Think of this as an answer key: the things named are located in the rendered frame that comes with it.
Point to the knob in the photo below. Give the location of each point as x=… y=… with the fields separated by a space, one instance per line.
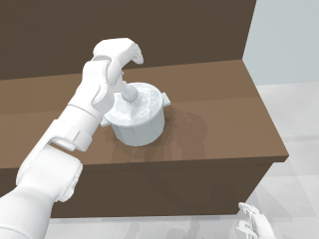
x=130 y=93

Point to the pot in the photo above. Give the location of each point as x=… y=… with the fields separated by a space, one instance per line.
x=141 y=134

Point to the left robot upper arm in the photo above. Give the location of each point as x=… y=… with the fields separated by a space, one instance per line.
x=25 y=212

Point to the table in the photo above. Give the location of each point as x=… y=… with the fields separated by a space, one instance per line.
x=218 y=138

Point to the lid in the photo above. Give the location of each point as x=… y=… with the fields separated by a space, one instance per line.
x=130 y=114

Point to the left robot forearm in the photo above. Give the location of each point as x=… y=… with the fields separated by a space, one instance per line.
x=93 y=98

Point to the robot right hand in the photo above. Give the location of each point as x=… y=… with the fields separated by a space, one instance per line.
x=259 y=224

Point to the robot left hand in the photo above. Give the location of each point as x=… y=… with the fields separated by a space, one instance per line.
x=124 y=50

